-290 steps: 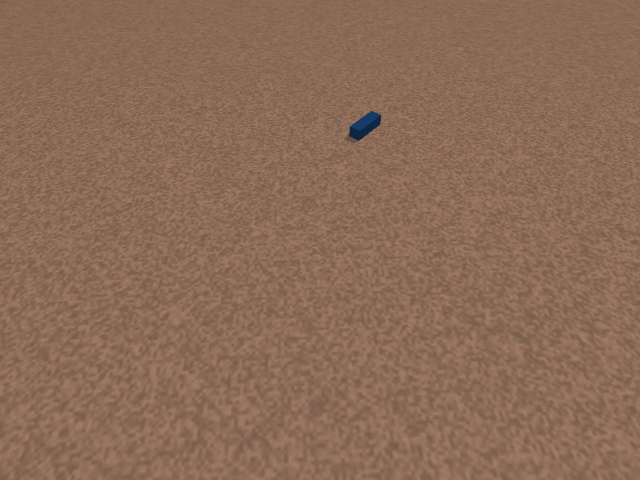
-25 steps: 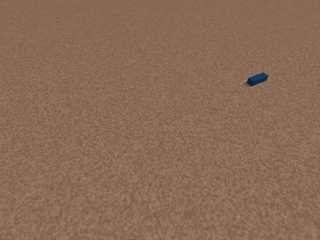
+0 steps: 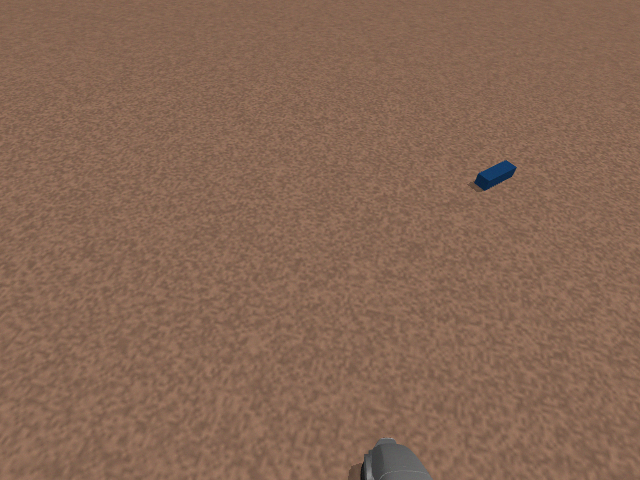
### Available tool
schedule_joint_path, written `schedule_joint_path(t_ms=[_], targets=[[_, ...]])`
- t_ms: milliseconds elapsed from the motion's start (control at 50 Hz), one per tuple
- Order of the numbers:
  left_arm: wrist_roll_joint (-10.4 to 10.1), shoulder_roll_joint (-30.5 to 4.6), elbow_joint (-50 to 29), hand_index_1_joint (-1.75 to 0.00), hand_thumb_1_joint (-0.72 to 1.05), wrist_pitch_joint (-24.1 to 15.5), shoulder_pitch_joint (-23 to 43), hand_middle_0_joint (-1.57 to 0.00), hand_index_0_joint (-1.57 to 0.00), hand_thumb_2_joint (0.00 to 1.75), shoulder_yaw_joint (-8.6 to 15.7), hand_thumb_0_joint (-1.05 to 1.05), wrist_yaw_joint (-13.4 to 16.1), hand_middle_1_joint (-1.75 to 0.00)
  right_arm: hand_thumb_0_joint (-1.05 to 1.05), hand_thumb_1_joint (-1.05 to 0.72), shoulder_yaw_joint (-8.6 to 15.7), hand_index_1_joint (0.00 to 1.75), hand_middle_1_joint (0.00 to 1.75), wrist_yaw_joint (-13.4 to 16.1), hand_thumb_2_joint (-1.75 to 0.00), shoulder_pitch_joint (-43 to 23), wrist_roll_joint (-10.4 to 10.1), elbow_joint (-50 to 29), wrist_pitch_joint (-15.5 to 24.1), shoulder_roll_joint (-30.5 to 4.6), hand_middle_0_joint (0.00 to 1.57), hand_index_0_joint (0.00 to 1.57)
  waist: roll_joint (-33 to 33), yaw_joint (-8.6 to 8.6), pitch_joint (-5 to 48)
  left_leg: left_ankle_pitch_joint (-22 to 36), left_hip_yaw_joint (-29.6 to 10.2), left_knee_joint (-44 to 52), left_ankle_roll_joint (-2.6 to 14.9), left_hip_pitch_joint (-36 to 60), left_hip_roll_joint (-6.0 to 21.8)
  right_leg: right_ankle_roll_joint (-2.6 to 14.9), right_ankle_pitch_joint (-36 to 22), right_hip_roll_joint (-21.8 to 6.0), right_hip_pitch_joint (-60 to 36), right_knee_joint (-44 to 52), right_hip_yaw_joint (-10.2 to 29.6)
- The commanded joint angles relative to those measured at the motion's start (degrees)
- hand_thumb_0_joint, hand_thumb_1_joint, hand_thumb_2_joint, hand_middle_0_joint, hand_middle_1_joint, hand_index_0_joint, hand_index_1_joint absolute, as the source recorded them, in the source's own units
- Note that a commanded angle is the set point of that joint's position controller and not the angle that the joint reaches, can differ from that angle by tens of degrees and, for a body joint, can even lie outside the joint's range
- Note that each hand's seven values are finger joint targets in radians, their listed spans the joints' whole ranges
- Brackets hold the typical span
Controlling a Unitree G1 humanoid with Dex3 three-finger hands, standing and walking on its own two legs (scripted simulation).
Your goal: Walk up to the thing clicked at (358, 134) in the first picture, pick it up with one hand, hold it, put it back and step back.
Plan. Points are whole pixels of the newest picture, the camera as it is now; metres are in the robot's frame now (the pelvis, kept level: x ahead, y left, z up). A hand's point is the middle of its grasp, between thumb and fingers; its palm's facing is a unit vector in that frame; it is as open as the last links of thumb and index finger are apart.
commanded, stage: walk up
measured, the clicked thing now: (495, 175) +1.53 -0.97 -0.74
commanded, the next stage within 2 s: none
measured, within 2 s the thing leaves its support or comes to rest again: neither
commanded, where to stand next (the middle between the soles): +1.23 -0.03 m, yaw +1 degrees
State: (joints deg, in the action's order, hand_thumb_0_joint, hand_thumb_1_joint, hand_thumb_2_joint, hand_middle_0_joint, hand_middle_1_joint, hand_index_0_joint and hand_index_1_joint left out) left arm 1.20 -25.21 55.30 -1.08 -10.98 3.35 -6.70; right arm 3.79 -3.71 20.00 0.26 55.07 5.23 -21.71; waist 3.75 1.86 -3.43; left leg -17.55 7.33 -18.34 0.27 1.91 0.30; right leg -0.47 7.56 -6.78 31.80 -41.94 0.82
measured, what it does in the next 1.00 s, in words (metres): walks ahead: right foot, then left foot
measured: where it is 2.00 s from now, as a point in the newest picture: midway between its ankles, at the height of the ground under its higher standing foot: (321, 275)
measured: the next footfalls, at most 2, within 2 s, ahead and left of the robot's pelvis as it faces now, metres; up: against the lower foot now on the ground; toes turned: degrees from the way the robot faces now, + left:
right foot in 0.12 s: +0.26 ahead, -0.15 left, +0.00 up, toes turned -5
left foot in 0.58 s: +0.52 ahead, +0.10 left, +0.00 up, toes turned +7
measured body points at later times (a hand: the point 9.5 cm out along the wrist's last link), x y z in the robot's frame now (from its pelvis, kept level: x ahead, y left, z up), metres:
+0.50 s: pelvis +0.28 -0.04 +0.00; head +0.30 -0.04 +0.45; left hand +0.32 +0.28 -0.11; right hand +0.40 -0.36 -0.10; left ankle +0.43 +0.11 -0.70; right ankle +0.22 -0.15 -0.74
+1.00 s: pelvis +0.53 -0.03 +0.00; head +0.54 -0.03 +0.45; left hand +0.61 +0.30 -0.11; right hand +0.57 -0.36 -0.11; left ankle +0.49 +0.10 -0.74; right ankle +0.67 -0.19 -0.71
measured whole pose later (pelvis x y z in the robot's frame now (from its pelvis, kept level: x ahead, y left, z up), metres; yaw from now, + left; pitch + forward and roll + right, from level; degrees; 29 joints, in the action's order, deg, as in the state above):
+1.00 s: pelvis +0.53 -0.03 +0.00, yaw +0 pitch -3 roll +2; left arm 1.0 -25.1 51.7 -1.9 -15.5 3.5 -5.5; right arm 3.3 -3.4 19.6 0.2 49.5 4.9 -23.2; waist 2.4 1.4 -3.7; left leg -17.5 6.8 -23.9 -0.2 -3.6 1.7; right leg 0.0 8.2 -7.1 28.5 -38.8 0.5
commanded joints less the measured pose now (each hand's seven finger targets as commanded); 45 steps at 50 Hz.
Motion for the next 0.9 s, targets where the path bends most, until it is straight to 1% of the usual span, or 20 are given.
schedule_joint_path(t_ms=[0,60,100,120,140,160,180,220,280,420,500,560,580,600,620,640,680,720,760,880], targets=[[-0.36,-8.09,-8.05,-0.30,0.90,-2.30,12.55,-0.20,-0.20,0.90,2.10,0.00,0.39,-0.30,0.00,-0.90,4.70,0.30,0.30,1.54,-0.90,-1.01,0.13,-5.54,1.61,-17.22,0.20,0.20,-9.57,1.84,-3.71,15.80,-6.50,7.52,9.04,-5.30,13.46,1.64,-4.36,0.65,-2.63,8.30,-3.82],[-0.64,-8.18,-6.97,-0.30,0.90,-2.35,9.01,-0.20,-0.20,0.90,2.66,0.00,0.87,-0.30,0.00,-0.90,4.96,0.30,0.30,2.34,-0.90,-1.07,0.44,-6.65,0.86,-17.75,0.20,0.20,-9.14,-0.17,1.15,26.18,-6.23,-0.22,8.20,-2.89,14.12,3.31,-1.86,2.81,-10.63,9.32,-5.16],[-0.69,-10.70,-4.08,-0.30,0.90,-2.61,-2.83,-0.20,-0.20,0.90,4.36,0.00,2.02,-0.30,0.00,-0.90,4.08,0.30,0.30,2.70,-0.90,-0.79,0.89,-7.32,0.40,-15.87,0.20,0.20,-2.69,-6.56,9.29,31.89,-2.90,-20.09,5.87,-6.14,10.75,5.12,0.85,5.18,-27.61,12.06,-6.26],[-0.42,-13.84,-2.42,-0.30,0.90,-2.98,-10.77,-0.20,-0.20,0.90,5.68,0.00,2.75,-0.30,0.00,-0.90,2.99,0.30,0.30,2.61,-0.90,2.30,0.77,-7.58,0.35,-13.05,0.20,0.20,4.33,-9.24,15.14,21.55,-1.39,-34.67,4.24,-15.00,6.69,5.97,7.40,1.81,-40.58,13.25,-0.37],[-0.02,-18.81,-2.66,-0.30,0.90,-3.35,-14.57,-0.20,-0.20,0.90,7.16,0.00,3.35,-0.30,0.00,-0.90,1.64,0.30,0.30,2.41,-0.90,4.66,-0.20,-9.35,0.48,-9.51,0.20,0.20,15.79,-9.29,17.85,-6.12,-1.23,-46.72,2.38,-30.28,-0.40,10.62,14.21,-12.91,-51.39,18.50,23.48],[-1.44,-20.10,-3.01,-0.30,0.90,-3.31,-13.28,-0.20,-0.20,0.90,7.31,0.00,3.66,-0.30,0.00,-0.90,2.72,0.30,0.30,2.88,-0.90,3.27,-0.49,-8.36,0.28,-14.37,0.20,0.20,12.96,-9.71,15.92,-11.80,-6.11,-51.55,1.70,-37.53,-1.04,15.11,10.90,-17.58,-52.41,24.26,36.97],[-2.02,-19.12,-4.45,-0.30,0.90,-3.20,-10.56,-0.20,-0.20,0.90,7.20,0.00,4.04,-0.30,0.00,-0.90,3.04,0.30,0.30,3.23,-0.90,0.01,-0.19,-7.83,0.43,-16.89,0.20,0.20,8.69,-9.44,12.78,-10.06,-8.48,-56.04,1.67,-39.29,1.58,17.03,3.71,-18.13,-48.36,24.38,35.54],[-2.31,-15.13,-6.10,-0.30,0.90,-3.65,-5.28,-0.20,-0.20,0.90,5.47,0.00,4.80,-0.30,0.00,-0.90,2.65,0.30,0.30,2.86,-0.90,-1.63,-1.09,-6.62,0.36,-13.91,0.20,0.20,2.84,-6.06,5.79,-3.84,-12.88,-54.37,2.38,-34.15,3.59,13.79,-10.55,-12.56,-34.13,23.24,17.85],[-1.99,-11.76,-6.76,-0.30,0.90,-4.54,-2.30,-0.20,-0.20,0.90,4.28,0.00,4.76,-0.30,0.00,-0.90,2.47,0.30,0.30,1.65,-0.90,-0.17,-0.36,-6.65,-0.67,-12.19,0.20,0.20,3.32,-2.81,0.54,1.04,-10.92,-46.39,2.39,-29.55,4.52,11.76,-10.00,-7.21,-22.25,25.50,7.26],[-0.74,-13.39,-9.83,-0.30,0.90,-5.89,-0.69,-0.20,-0.20,0.90,4.26,0.00,3.84,-0.30,0.00,-0.90,3.16,0.30,0.30,-1.07,-0.90,-9.99,0.83,-9.79,-1.15,-11.93,0.20,0.20,2.05,-3.09,-4.17,9.59,-6.80,-22.70,-1.39,-30.88,6.93,12.38,8.31,-5.57,-16.94,31.88,0.36],[-0.78,-13.73,-8.68,-0.30,0.90,-5.20,-6.18,-0.20,-0.20,0.90,4.00,0.00,3.62,-0.30,0.00,-0.90,3.11,0.30,0.30,-1.28,-0.90,-14.51,0.95,-10.69,-0.04,-10.77,0.20,0.20,1.79,-6.03,-0.69,14.20,-3.88,-13.54,0.47,-23.90,4.89,10.78,-2.28,-6.12,-22.72,25.69,-0.15],[-0.87,-13.17,-9.83,-0.30,0.90,-4.40,-6.09,-0.20,-0.20,0.90,3.44,0.00,4.19,-0.30,0.00,-0.90,4.46,0.30,0.30,-0.34,-0.90,-4.35,1.75,-7.44,0.34,-13.78,0.20,0.20,-5.34,-0.38,5.84,8.11,-1.99,-10.43,3.40,-9.54,1.34,9.24,-12.16,-3.62,-21.81,9.03,-2.92],[-1.05,-10.59,-10.22,-0.30,0.90,-4.17,-8.07,-0.20,-0.20,0.90,2.44,0.00,4.49,-0.30,0.00,-0.90,5.59,0.30,0.30,0.28,-0.90,3.22,2.65,-5.81,0.57,-16.74,0.20,0.20,-11.80,3.43,9.77,2.91,-5.53,-9.48,5.96,1.33,3.71,7.50,-9.88,-0.53,-14.47,-4.74,-5.04],[-1.71,-6.36,-10.99,-0.30,0.90,-4.10,-11.11,-0.20,-0.20,0.90,1.17,0.00,4.78,-0.30,0.00,-0.90,6.98,0.30,0.30,1.12,-0.90,8.10,3.52,-5.83,0.75,-21.30,0.20,0.20,-23.83,4.66,13.82,-1.86,-24.81,-6.98,9.91,11.79,15.98,4.56,9.08,5.59,-0.87,-20.05,-6.09],[-2.28,-9.80,-10.24,-0.30,0.90,-3.60,-12.26,-0.20,-0.20,0.90,2.18,0.00,5.29,-0.30,0.00,-0.90,7.12,0.30,0.30,1.42,-0.90,6.71,1.99,-7.60,0.81,-22.49,0.20,0.20,-19.14,4.17,15.11,-9.00,-46.70,2.01,14.36,13.94,24.59,3.95,23.82,11.12,6.62,-25.78,-0.78],[-1.77,-13.64,-9.00,-0.30,0.90,-3.27,-10.56,-0.20,-0.20,0.90,2.71,0.00,6.00,-0.30,0.00,-0.90,7.44,0.30,0.30,1.48,-0.90,3.75,0.27,-7.99,0.63,-22.51,0.20,0.20,-15.41,3.39,12.51,-11.90,-46.92,2.85,17.12,10.85,26.37,4.61,22.70,6.04,7.88,-29.80,3.85],[-1.84,-13.04,-8.51,-0.30,0.90,-3.80,-8.28,-0.20,-0.20,0.90,2.18,0.00,5.42,-0.30,0.00,-0.90,5.25,0.30,0.30,2.10,-0.90,-0.72,-0.50,-9.49,0.51,-18.12,0.20,0.20,-8.92,1.44,7.51,8.10,-28.48,1.72,12.63,1.87,20.40,3.59,15.03,4.11,4.54,-28.43,6.93],[-2.27,-10.93,-7.14,-0.30,0.90,-3.45,-11.02,-0.20,-0.20,0.90,2.22,0.00,4.70,-0.30,0.00,-0.90,4.01,0.30,0.30,2.23,-0.90,-2.75,-1.03,-9.72,1.02,-15.65,0.20,0.20,-9.58,-1.34,4.48,16.94,-17.04,1.78,10.31,-6.66,16.19,2.82,12.08,2.52,-0.91,-23.47,5.19],[-1.88,-10.15,-6.38,-0.30,0.90,-2.69,-12.62,-0.20,-0.20,0.90,2.28,0.00,3.85,-0.30,0.00,-0.90,3.79,0.30,0.30,2.00,-0.90,-4.54,-0.75,-10.45,1.46,-15.47,0.20,0.20,-11.21,-2.90,3.03,13.63,-12.21,3.39,9.80,-12.12,14.07,1.39,9.70,2.20,-4.40,-20.34,3.28],[-0.40,-9.48,-8.75,-0.30,0.90,-2.34,-3.66,-0.20,-0.20,0.90,2.57,0.00,1.86,-0.30,0.00,-0.90,4.36,0.30,0.30,1.43,-0.90,-3.97,-0.17,-11.18,1.86,-17.46,0.20,0.20,-12.47,-0.44,-2.92,-1.27,-10.48,8.36,12.57,-13.55,14.92,-0.68,2.84,-1.13,-1.42,-2.23,-0.34]])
